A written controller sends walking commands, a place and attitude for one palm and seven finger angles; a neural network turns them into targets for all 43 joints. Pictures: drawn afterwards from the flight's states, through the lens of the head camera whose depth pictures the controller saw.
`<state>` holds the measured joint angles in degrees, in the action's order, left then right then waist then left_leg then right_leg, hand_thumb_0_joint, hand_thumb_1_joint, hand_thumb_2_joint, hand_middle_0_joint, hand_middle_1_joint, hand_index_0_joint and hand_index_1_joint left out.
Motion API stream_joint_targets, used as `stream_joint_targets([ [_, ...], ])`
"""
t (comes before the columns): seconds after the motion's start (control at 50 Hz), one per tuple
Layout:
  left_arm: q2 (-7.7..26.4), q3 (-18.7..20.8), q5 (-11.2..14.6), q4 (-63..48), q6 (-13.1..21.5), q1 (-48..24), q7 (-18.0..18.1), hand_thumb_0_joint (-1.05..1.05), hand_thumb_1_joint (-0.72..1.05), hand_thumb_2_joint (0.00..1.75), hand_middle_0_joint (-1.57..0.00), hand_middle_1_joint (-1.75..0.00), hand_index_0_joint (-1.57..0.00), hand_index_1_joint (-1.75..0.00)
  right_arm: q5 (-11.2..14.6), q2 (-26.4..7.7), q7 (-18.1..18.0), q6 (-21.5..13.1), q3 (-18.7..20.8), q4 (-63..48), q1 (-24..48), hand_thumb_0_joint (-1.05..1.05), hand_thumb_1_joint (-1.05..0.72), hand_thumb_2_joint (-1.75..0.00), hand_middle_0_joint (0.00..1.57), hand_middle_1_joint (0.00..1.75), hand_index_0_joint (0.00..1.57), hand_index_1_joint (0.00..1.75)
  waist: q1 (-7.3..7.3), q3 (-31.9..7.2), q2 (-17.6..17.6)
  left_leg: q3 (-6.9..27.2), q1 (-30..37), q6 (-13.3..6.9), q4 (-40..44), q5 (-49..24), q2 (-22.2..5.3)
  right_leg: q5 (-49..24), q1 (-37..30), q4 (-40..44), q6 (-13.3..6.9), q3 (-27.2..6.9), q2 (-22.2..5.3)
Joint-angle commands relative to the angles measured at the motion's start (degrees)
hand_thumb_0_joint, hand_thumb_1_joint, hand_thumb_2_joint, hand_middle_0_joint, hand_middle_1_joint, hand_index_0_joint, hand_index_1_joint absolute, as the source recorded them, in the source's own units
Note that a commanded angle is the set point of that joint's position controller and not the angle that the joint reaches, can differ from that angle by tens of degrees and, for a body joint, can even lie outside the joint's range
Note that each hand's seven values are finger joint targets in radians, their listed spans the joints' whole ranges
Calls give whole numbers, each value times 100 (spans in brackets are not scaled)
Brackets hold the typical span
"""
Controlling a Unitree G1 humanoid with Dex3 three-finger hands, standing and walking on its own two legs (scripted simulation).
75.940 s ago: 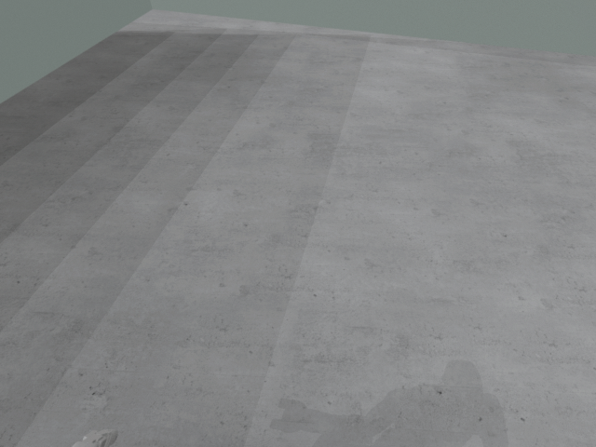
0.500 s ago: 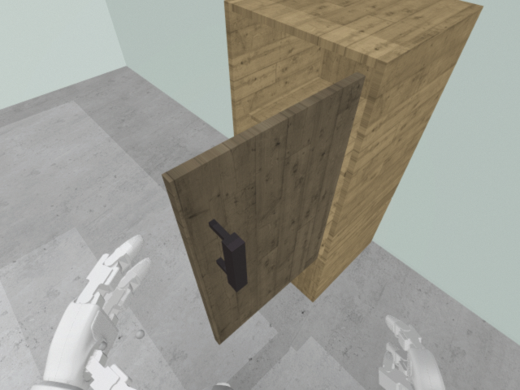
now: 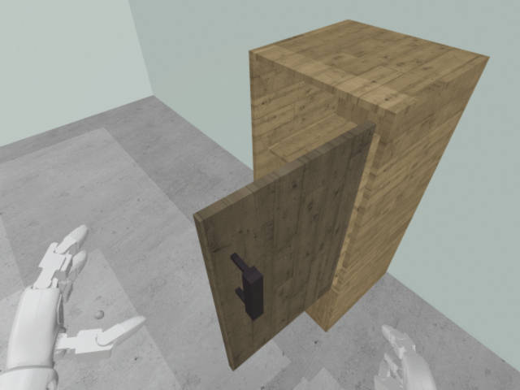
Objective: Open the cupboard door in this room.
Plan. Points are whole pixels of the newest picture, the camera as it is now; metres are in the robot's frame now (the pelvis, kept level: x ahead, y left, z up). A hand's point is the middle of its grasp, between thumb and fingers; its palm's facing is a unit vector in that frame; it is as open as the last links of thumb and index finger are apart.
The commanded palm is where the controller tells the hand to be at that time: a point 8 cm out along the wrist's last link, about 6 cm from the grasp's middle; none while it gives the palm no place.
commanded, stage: draw the hand back to the body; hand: left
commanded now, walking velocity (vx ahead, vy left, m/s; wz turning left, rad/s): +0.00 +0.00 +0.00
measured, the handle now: (245, 286) +0.29 +0.06 +0.00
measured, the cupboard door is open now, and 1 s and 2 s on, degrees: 88 88 88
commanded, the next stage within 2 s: step back with the hand held close in 0.70 s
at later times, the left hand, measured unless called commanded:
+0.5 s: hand (71, 269) +0.20 +0.24 +0.17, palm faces +0.45 -0.80 -0.38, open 7.8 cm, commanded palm +0.15 +0.28 +0.19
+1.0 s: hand (70, 263) +0.20 +0.24 +0.18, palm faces +0.42 -0.78 -0.46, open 7.5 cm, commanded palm +0.14 +0.27 +0.19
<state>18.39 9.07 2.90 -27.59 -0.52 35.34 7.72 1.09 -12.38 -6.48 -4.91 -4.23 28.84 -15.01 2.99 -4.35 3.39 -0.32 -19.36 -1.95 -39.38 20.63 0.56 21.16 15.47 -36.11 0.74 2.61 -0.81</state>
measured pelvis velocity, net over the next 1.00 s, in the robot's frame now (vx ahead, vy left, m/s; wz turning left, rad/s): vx -0.01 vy -0.02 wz -0.03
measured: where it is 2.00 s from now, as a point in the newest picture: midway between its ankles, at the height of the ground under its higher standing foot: outside the picture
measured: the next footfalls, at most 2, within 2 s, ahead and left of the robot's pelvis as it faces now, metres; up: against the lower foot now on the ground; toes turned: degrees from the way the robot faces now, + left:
none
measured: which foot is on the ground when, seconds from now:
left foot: down 0.00-1.00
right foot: down 0.00-1.00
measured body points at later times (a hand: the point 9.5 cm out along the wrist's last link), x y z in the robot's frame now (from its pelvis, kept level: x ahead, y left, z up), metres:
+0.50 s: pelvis +0.01 -0.02 +0.02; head -0.01 -0.04 +0.47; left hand +0.17 +0.28 +0.20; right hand +0.19 -0.25 -0.06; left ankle +0.00 +0.09 -0.72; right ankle -0.02 -0.13 -0.72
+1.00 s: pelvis -0.01 -0.02 +0.02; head -0.01 -0.05 +0.47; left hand +0.17 +0.28 +0.21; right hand +0.18 -0.26 -0.06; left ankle +0.00 +0.09 -0.72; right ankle -0.02 -0.13 -0.72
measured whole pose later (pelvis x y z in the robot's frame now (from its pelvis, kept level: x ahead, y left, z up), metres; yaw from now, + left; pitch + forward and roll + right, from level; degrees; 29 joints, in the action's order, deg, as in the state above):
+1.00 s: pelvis -0.01 -0.02 +0.02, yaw -2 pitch -1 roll -1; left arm 21.3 22.6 3.6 -22.3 6.8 28.2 6.5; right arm 0.4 -13.8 -4.5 -1.1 -0.4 34.1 -9.0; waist 1.5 0.1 4.4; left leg -1.2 -10.9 0.0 -25.5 13.3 -1.7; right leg 12.9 7.5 -21.7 -1.0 1.7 1.6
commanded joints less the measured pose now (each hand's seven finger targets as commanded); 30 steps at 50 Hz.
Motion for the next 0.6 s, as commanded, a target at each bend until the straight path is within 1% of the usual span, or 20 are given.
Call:
stream_joint_targets([
  [0.0, 792, 776, -8, -1267, 461, -495, 82, 0, 37, 68, -18, -30, -18, -30, -19, -620, -12, -394, 309, -809, 777, 0, -90, -90, 20, 30, 20, 30, -6, -9, 133, 276, 640, 126, 1172, -1518, -216, -1163, -203, 797, -213, 40, 69],
  [0.06, 917, 1044, 25, -1128, 493, -505, 81, 0, 48, 72, -19, -30, -19, -30, -39, -625, 17, -422, 334, -682, 862, 0, -90, -90, 20, 30, 20, 30, 43, 19, -52, 226, 780, 129, 1319, -1811, -223, -1437, -473, 952, -215, 40, 67],
  [0.08, 882, 1058, 34, -1129, 499, -556, 64, 0, 51, 74, -19, -30, -19, -30, -35, -620, 38, -409, 343, -650, 873, 0, -90, -90, 20, 30, 20, 30, 37, 58, 92, 202, 851, 137, 1353, -1895, -227, -1477, -497, 996, -210, 30, 71],
  [0.16, 1052, 1364, 73, -1106, 568, -787, 62, 0, 65, 80, -19, -30, -19, -30, -50, -637, 62, -419, 383, -540, 948, 0, -90, -90, 20, 30, 20, 30, 63, 47, 31, 141, 1015, 127, 1508, -1920, -215, -1607, -700, 1178, -206, 2, 72],
  [0.2, 1105, 1510, 110, -1017, 591, -945, 57, 0, 73, 82, -19, -30, -19, -30, -53, -628, 63, -385, 397, -492, 988, 0, -90, -90, 20, 30, 20, 30, 62, 149, -139, 84, 1039, 103, 1564, -1790, -186, -1636, -725, 1283, -194, 0, 87],
  [0.22, 1185, 1613, 115, -1032, 618, -1035, 61, 0, 76, 84, -19, -30, -19, -30, -49, -639, 57, -381, 422, -477, 1012, 0, -90, -90, 20, 30, 20, 30, 69, 69, -139, 51, 1103, 86, 1581, -1758, -178, -1655, -766, 1319, -185, -22, 83],
  [0.24, 1253, 1706, 120, -1007, 631, -1081, 66, 0, 80, 86, -20, -30, -20, -30, -51, -650, 53, -381, 429, -434, 1046, 0, -90, -90, 20, 30, 20, 30, 86, 86, -6, 24, 1124, 78, 1575, -1789, -171, -1713, -826, 1378, -198, -43, 84],
  [0.28, 1243, 1760, 142, -957, 661, -1245, 62, 0, 87, 88, -20, -30, -20, -30, -56, -633, 60, -365, 433, -389, 1060, 0, -90, -90, 20, 30, 20, 30, 65, 110, -20, 14, 1189, 83, 1630, -1780, -160, -1727, -840, 1413, -181, -37, 70],
  [0.3, 1305, 1837, 148, -933, 677, -1322, 64, 0, 90, 90, -20, -30, -20, -30, -50, -632, 52, -360, 447, -369, 1090, 0, -90, -90, 20, 30, 20, 30, 78, 127, 60, -16, 1230, 66, 1628, -1774, -149, -1739, -822, 1457, -178, -65, 72],
  [0.32, 1112, 1694, 153, -744, 671, -1208, 36, 0, 90, 90, -20, -30, -20, -30, -56, -621, 62, -350, 451, -337, 1079, 0, -90, -90, 20, 30, 20, 30, 56, 212, -17, -33, 1262, 60, 1646, -1757, -151, -1716, -784, 1484, -165, -50, 76],
  [0.34, 999, 1570, 160, -659, 668, -1139, 7, 0, 90, 90, -20, -30, -20, -30, -48, -647, 74, -345, 468, -330, 1082, 0, -90, -90, 20, 30, 20, 30, 50, 249, -68, -30, 1232, 56, 1646, -1776, -148, -1753, -838, 1519, -177, -62, 70],
  [0.36, 934, 1524, 180, -489, 649, -1031, -17, 0, 90, 90, -20, -30, -20, -30, -49, -645, 90, -322, 476, -316, 1094, 0, -90, -90, 20, 30, 20, 30, 41, 365, -218, -47, 1257, 44, 1675, -1708, -163, -1703, -756, 1566, -145, -63, 75],
  [0.4, 1061, 1578, 170, -673, 680, -1162, -20, 0, 90, 90, -20, -30, -20, -30, -56, -676, 87, -300, 511, -328, 1118, 0, -90, -90, 20, 30, 20, 30, 57, 202, -221, -71, 1337, 14, 1675, -1762, -143, -1789, -847, 1592, -135, -100, 74],
  [0.44, 1134, 1605, 149, -741, 700, -1232, -11, 0, 90, 90, -20, -30, -20, -30, -62, -675, 92, -297, 508, -311, 1133, 0, -90, -90, 20, 30, 20, 30, 72, 163, -35, -69, 1316, 24, 1685, -1763, -124, -1800, -957, 1595, -162, -117, 58],
  [0.46, 1185, 1670, 156, -781, 719, -1233, -4, 0, 90, 90, -20, -30, -20, -30, -69, -658, 86, -311, 515, -319, 1166, 0, -90, -90, 20, 30, 20, 30, 81, 164, -115, -86, 1362, 16, 1688, -1723, -120, -1799, -904, 1642, -141, -136, 61],
  [0.5, 1257, 1722, 144, -955, 765, -1257, 3, 0, 90, 90, -20, -30, -20, -30, -67, -635, 75, -332, 519, -310, 1172, 0, -90, -90, 20, 30, 20, 30, 94, 28, -17, -118, 1455, 9, 1657, -1837, -101, -1932, -967, 1646, -144, -154, 62],
  [0.52, 1282, 1741, 133, -1022, 783, -1275, 11, 0, 90, 90, -20, -30, -20, -30, -66, -621, 74, -354, 516, -295, 1175, 0, -90, -90, 20, 30, 20, 30, 87, 27, 121, -133, 1495, 15, 1641, -1890, -94, -1993, -955, 1651, -147, -154, 61],
  [0.54, 1351, 1805, 143, -951, 773, -1266, 26, 0, 90, 90, -20, -30, -20, -30, -78, -634, 71, -359, 503, -268, 1154, 0, -90, -90, 20, 30, 20, 30, 103, 44, 43, -97, 1423, 24, 1650, -1906, -91, -2028, -1039, 1643, -168, -151, 52],
  [0.56, 1280, 1746, 135, -1006, 775, -1272, 18, 0, 90, 90, -20, -30, -20, -30, -69, -615, 72, -375, 511, -271, 1190, 0, -90, -90, 20, 30, 20, 30, 85, 92, 111, -120, 1479, 27, 1647, -1937, -96, -2058, -960, 1668, -152, -168, 65],
  [0.58, 1278, 1767, 141, -943, 780, -1216, 25, 0, 90, 90, -20, -30, -20, -30, -68, -606, 69, -381, 515, -258, 1153, 0, -90, -90, 20, 30, 20, 30, 84, 68, 70, -124, 1505, 27, 1662, -1937, -102, -2049, -965, 1655, -145, -148, 62],
])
